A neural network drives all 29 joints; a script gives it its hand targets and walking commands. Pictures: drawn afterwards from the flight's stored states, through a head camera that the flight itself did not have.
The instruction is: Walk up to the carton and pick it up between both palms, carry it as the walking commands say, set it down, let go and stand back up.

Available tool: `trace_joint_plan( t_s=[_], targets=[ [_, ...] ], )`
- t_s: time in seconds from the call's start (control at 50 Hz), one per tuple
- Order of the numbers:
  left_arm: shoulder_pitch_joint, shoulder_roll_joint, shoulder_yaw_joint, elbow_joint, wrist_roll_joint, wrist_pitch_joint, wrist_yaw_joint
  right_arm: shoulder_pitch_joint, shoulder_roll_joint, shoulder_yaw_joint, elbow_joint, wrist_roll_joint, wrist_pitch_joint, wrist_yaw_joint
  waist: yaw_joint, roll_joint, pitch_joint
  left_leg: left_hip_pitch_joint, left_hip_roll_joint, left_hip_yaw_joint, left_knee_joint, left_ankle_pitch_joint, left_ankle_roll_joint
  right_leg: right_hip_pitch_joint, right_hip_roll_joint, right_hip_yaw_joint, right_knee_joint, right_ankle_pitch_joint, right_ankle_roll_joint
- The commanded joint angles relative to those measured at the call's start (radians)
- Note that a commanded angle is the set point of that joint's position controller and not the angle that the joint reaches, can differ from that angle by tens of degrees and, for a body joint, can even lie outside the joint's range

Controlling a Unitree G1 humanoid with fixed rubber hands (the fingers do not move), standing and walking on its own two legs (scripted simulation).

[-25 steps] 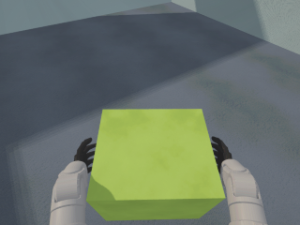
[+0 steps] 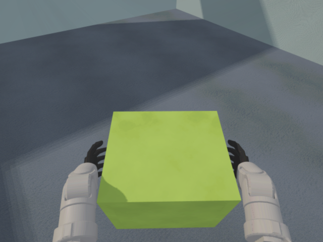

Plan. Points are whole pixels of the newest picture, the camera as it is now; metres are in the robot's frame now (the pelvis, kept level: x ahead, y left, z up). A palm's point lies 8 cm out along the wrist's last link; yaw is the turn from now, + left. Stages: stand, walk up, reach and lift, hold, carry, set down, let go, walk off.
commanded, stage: reach and lift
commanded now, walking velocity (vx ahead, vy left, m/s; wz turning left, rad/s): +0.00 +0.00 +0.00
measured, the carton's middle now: (165, 171) +0.31 +0.00 -0.03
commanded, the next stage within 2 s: hold in 0.54 s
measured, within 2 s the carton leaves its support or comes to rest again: neither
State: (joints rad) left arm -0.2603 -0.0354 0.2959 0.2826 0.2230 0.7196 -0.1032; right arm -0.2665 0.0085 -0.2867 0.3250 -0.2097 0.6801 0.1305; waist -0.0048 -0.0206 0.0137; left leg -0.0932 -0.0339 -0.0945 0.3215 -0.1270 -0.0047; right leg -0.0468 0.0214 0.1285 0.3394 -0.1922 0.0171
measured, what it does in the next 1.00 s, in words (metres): stands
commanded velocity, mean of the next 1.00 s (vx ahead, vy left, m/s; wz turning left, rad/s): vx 0.00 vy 0.00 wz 0.00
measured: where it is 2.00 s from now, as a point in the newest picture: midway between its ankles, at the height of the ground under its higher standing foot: outside the picture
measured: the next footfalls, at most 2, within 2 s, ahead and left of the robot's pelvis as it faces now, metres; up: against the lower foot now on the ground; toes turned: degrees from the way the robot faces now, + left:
left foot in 1.96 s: +0.04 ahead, +0.20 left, +0.00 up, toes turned +18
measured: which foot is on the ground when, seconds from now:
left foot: down 0.00-1.00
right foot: down 0.00-1.00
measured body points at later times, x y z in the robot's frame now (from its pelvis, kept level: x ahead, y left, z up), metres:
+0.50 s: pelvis +0.02 -0.01 +0.00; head +0.00 +0.00 +0.45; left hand +0.29 +0.19 +0.01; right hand +0.29 -0.20 +0.02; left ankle +0.04 +0.12 -0.75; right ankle +0.00 -0.13 -0.75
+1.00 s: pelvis +0.00 +0.00 +0.00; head -0.02 +0.01 +0.45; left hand +0.29 +0.20 +0.01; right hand +0.28 -0.19 +0.02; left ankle +0.04 +0.12 -0.75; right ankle +0.00 -0.13 -0.75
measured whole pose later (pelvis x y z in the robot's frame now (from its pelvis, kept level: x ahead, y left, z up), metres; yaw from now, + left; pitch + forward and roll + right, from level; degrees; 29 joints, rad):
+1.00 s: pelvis +0.00 +0.00 +0.00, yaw +0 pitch -6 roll +0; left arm -0.18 -0.01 0.24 0.20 0.19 0.72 -0.11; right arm -0.14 0.05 -0.26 0.17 -0.19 0.71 0.10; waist 0.01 -0.02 0.03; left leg -0.09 -0.04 -0.09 0.34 -0.14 0.00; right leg -0.04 0.02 0.13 0.34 -0.20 0.02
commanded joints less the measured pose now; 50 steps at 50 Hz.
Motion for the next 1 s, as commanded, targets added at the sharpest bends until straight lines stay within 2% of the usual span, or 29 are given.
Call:
trace_joint_plan(
  t_s=[0.0,0.08,0.24,0.42,0.52,0.6,0.82,0.98],
  targets=[
    [-0.570,-0.978,-0.671,-0.149,-0.283,-0.038,-0.205,-0.601,0.875,0.594,-0.135,0.250,-0.041,0.248,-0.009,0.035,-0.302,0.190,-0.063,0.053,-0.051,0.103,-0.021,-0.036,0.080,-0.087,-0.084,0.097,-0.018],
    [-0.527,-0.972,-0.695,-0.206,-0.289,-0.033,-0.192,-0.546,0.864,0.619,-0.186,0.260,-0.037,0.238,-0.014,0.049,-0.317,0.213,-0.061,0.042,-0.045,0.198,-0.027,-0.016,0.081,-0.083,-0.080,0.170,-0.015],
    [-0.418,-0.907,-0.739,-0.312,-0.298,-0.030,-0.169,-0.453,0.829,0.685,-0.320,0.277,-0.027,0.199,-0.001,0.026,-0.335,0.221,-0.061,0.027,-0.038,0.318,-0.019,0.026,0.080,-0.071,-0.067,0.291,0.000],
    [-0.360,-0.801,-0.764,-0.374,-0.304,-0.040,-0.169,-0.372,0.806,0.718,-0.399,0.272,-0.015,0.149,0.012,-0.011,-0.325,0.181,-0.072,0.042,-0.028,0.285,0.000,0.057,0.071,-0.058,-0.052,0.355,0.011],
    [-0.360,-0.780,-0.766,-0.358,-0.305,-0.047,-0.182,-0.360,0.815,0.710,-0.393,0.260,-0.013,0.132,0.002,-0.003,-0.308,0.159,-0.076,0.050,-0.025,0.235,0.005,0.055,0.064,-0.053,-0.057,0.328,0.012],
    [-0.384,-0.779,-0.761,-0.346,-0.305,-0.052,-0.189,-0.370,0.828,0.709,-0.374,0.259,-0.011,0.130,0.006,0.010,-0.295,0.148,-0.078,0.056,-0.019,0.195,0.005,0.043,0.062,-0.054,-0.059,0.285,0.011],
    [-0.470,-0.833,-0.738,-0.270,-0.305,-0.054,-0.202,-0.469,0.845,0.696,-0.317,0.266,-0.018,0.159,0.014,0.016,-0.276,0.142,-0.068,0.058,-0.016,0.099,0.003,-0.022,0.069,-0.068,-0.070,0.101,-0.005],
    [-0.502,-0.905,-0.732,-0.243,-0.306,-0.048,-0.203,-0.510,0.847,0.679,-0.278,0.269,-0.028,0.186,0.002,0.038,-0.299,0.173,-0.056,0.049,-0.024,0.101,-0.011,-0.045,0.076,-0.074,-0.070,0.072,-0.016]
  ],
)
